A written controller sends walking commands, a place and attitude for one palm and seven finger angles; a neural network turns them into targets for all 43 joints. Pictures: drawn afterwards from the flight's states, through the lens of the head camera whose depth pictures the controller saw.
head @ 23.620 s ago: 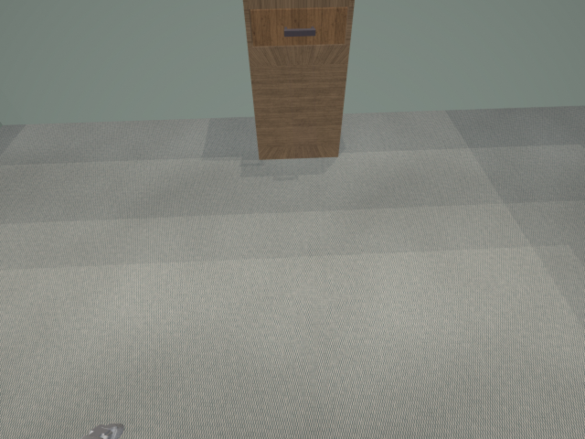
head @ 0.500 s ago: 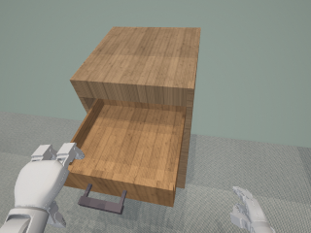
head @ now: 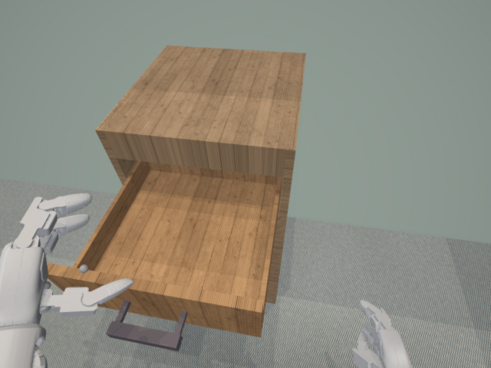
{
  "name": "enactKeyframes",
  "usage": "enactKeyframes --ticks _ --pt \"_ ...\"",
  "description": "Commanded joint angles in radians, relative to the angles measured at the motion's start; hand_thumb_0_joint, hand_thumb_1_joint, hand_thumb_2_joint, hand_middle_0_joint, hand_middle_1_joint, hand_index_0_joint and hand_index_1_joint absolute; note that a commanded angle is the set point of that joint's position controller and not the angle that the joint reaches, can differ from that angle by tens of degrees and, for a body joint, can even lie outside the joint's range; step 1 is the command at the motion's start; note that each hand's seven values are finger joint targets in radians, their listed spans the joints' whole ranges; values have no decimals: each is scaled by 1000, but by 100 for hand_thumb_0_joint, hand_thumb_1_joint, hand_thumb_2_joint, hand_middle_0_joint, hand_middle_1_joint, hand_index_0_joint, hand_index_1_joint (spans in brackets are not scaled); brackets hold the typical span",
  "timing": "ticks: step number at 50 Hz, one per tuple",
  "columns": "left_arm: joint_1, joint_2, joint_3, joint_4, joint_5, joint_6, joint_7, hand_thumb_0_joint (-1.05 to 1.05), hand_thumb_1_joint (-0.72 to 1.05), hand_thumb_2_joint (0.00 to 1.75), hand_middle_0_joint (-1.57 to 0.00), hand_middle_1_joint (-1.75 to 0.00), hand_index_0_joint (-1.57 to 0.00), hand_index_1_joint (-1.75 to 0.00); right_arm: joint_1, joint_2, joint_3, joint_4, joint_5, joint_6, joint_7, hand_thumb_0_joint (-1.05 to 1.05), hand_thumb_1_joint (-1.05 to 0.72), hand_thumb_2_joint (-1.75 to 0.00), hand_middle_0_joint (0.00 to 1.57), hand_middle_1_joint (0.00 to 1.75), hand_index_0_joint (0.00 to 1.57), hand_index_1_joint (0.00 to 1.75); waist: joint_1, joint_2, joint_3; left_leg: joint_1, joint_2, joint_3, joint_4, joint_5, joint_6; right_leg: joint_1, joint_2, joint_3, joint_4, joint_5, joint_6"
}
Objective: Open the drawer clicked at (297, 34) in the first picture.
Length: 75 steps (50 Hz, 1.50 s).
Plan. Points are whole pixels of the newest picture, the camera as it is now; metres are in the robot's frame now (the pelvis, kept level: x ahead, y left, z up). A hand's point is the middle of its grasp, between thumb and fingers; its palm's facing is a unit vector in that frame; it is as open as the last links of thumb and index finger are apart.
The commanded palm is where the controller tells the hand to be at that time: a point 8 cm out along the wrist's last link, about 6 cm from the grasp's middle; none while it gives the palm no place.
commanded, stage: draw the hand back to the body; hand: left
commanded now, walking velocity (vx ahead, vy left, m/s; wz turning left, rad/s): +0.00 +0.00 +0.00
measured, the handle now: (149, 323) +0.20 +0.21 -0.09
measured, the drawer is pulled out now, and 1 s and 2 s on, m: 0.30 0.30 0.30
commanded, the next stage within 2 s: step back with the hand held close in 0.58 s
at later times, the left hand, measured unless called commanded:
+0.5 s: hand (60, 266) +0.19 +0.25 +0.16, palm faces +0.41 -0.81 -0.43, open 7.9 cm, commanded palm +0.13 +0.28 +0.17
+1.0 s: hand (55, 282) +0.17 +0.25 +0.15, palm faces +0.30 -0.79 -0.53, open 7.4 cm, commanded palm +0.09 +0.30 +0.17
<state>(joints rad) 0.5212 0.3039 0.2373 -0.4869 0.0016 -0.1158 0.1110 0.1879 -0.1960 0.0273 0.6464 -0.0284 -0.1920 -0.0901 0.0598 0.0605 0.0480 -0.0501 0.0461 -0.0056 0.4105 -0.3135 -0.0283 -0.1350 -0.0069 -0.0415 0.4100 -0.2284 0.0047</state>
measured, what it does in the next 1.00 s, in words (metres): stands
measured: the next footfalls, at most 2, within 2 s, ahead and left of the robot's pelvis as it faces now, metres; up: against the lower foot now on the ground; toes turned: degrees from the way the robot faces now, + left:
right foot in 1.64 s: -0.09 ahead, -0.12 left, +0.00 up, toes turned +0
left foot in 1.90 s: -0.15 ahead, +0.13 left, +0.00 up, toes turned +5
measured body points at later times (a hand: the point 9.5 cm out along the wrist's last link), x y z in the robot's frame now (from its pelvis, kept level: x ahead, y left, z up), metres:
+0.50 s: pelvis +0.00 +0.00 +0.00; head +0.00 -0.01 +0.45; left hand +0.16 +0.29 +0.18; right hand +0.20 -0.20 -0.08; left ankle -0.06 +0.14 -0.74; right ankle +0.00 -0.12 -0.74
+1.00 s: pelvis -0.03 +0.01 -0.01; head +0.01 +0.01 +0.44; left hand +0.15 +0.29 +0.18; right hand +0.16 -0.23 -0.08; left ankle -0.06 +0.14 -0.74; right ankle +0.00 -0.12 -0.74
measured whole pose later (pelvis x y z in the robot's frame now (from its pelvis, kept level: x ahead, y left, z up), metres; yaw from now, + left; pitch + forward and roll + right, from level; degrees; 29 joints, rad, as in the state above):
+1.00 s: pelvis -0.03 +0.01 -0.01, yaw +1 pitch +2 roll +0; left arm 0.64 0.38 0.36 -0.60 -0.02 -0.19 0.12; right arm 0.15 -0.22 -0.03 0.53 0.00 -0.06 -0.10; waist -0.02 0.03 0.05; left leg -0.25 0.01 -0.02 0.51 -0.30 -0.01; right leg -0.31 -0.05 -0.05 0.48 -0.21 0.03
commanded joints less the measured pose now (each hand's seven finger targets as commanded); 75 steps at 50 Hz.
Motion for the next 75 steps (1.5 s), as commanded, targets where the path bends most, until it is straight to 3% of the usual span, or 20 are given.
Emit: enactKeyframes --ticks 1,8,12,18,19,33,34,35,37,38,39,46,53,61,64,67,70,72,74,75 --pt "-32 146 111 -222 -11 -68 14 0 27 63 -25 -70 -25 -70 -134 -99 -45 -167 3 -59 -5 0 -90 -90 20 30 20 30 10 -23 -137 -42 -20 56 -40 404 37 113 -6 -27 -36 299 -4" --pt "-40 172 162 -209 -17 -66 16 0 51 74 -23 -55 -23 -55 -136 -101 -53 -162 5 -45 -7 0 -90 -90 20 30 20 30 14 -54 -136 -34 -18 55 -45 434 36 112 -2 -28 -41 316 -1" --pt "-54 174 170 -224 -20 -69 16 0 65 80 -22 -46 -22 -46 -136 -102 -51 -163 9 -42 -4 0 -90 -90 20 30 20 30 13 14 -135 -31 -18 53 -53 428 30 109 -5 -26 -42 289 -5" --pt "-58 168 168 -202 -24 -61 12 0 87 88 -20 -32 -20 -32 -148 -103 -55 -167 10 -34 -3 0 -90 -90 20 30 20 30 12 -49 -122 -39 -18 52 -59 391 37 103 -5 -28 -51 276 -3" --pt "-60 169 169 -198 -22 -60 11 0 90 90 -20 -30 -20 -30 -157 -106 -55 -164 12 -35 -2 0 -90 -90 20 30 20 30 11 -10 -106 -38 -19 56 -55 375 35 84 -4 -21 -64 260 -6" --pt "-61 169 166 -219 -25 -56 20 0 90 90 -20 -30 -20 -30 -148 -99 -48 -171 14 -34 -5 0 -90 -90 20 30 20 30 12 -5 -117 -59 -13 36 -61 343 30 90 -12 -28 -40 218 -12" --pt "-67 175 172 -219 -24 -55 20 0 90 90 -20 -30 -20 -30 -158 -101 -50 -169 16 -37 -5 0 -90 -90 20 30 20 30 10 12 -109 -56 -16 41 -58 328 29 76 -12 -23 -52 209 -13" --pt "-166 272 280 -297 -20 -100 29 0 90 90 -20 -30 -20 -30 -139 -135 -44 -212 21 0 -14 0 -90 -90 20 30 20 30 -50 -19 16 -157 -5 4 -33 237 42 -34 -49 55 -81 236 -11" --pt "-28 185 217 -214 -23 -110 18 0 90 90 -20 -30 -20 -30 -139 -121 -49 -211 19 31 -12 0 -90 -90 20 30 20 30 -55 -94 -47 -157 -6 -3 -6 192 52 -41 -84 59 -72 212 -16" --pt "11 178 210 -226 -25 -114 17 0 90 90 -20 -30 -20 -30 -133 -124 -52 -221 22 41 -8 0 -90 -90 20 30 20 30 -56 -71 -94 -148 -4 1 10 225 54 -25 -93 60 -55 239 -19" --pt "16 191 221 -268 -24 -125 18 0 90 90 -20 -30 -20 -30 -144 -125 -55 -231 19 45 -10 0 -90 -90 20 30 20 30 -53 -16 -135 -140 -6 4 16 271 52 -14 -98 62 -34 285 -23" --pt "155 210 258 -298 -27 -135 40 0 90 90 -20 -30 -20 -30 -112 -123 -85 -282 22 86 -16 0 -90 -90 20 30 20 30 -64 -49 -249 -184 41 -40 64 572 32 62 -94 17 101 489 -22" --pt "190 215 268 -327 -37 -139 62 0 90 90 -20 -30 -20 -30 -92 -121 -95 -292 24 81 -18 0 -90 -90 20 30 20 30 -73 -38 -224 -291 53 -78 85 357 42 -3 -109 48 123 327 -39" --pt "127 201 249 -381 -23 -165 90 0 90 90 -20 -30 -20 -30 -69 -126 -83 -271 5 20 -19 0 -90 -90 20 30 20 30 -63 99 -154 -488 123 -131 -14 119 85 0 -49 33 243 45 -13" --pt "74 217 251 -373 -21 -171 95 0 90 90 -20 -30 -20 -30 -54 -126 -84 -256 11 8 -17 0 -90 -90 20 30 20 30 -72 8 -111 -501 65 -87 71 -62 70 -72 -103 133 130 22 -42" --pt "35 222 237 -322 -32 -176 83 0 90 90 -20 -30 -20 -30 -30 -123 -79 -229 31 15 4 0 -90 -90 20 30 20 30 -75 -171 -108 -312 -48 5 322 -184 37 -301 -255 312 -139 -268 -110" --pt "31 223 244 -304 -31 -162 81 0 90 90 -20 -30 -20 -30 -53 -105 -63 -213 26 28 8 0 -90 -90 20 30 20 30 -78 -241 -126 -205 -39 10 276 -120 46 -322 -254 214 -118 -189 -103" --pt "52 218 244 -324 -31 -162 76 0 90 90 -20 -30 -20 -30 -69 -129 -68 -232 28 36 1 0 -90 -90 20 30 20 30 -75 -88 -86 -261 26 -75 65 -180 73 -305 -156 145 -18 -238 -44" --pt "48 225 265 -362 -11 -178 90 0 90 90 -20 -30 -20 -30 -110 -137 -67 -261 23 24 -8 0 -90 -90 20 30 20 30 -73 226 -37 -573 205 -275 -210 -330 146 -126 -10 42 316 -226 7" --pt "51 209 258 -387 0 -183 105 0 90 90 -20 -30 -20 -30 -93 -124 -72 -256 3 10 -12 0 -90 -90 20 30 20 30 -79 196 -49 -677 251 -325 -232 -263 171 -41 41 30 469 -196 8"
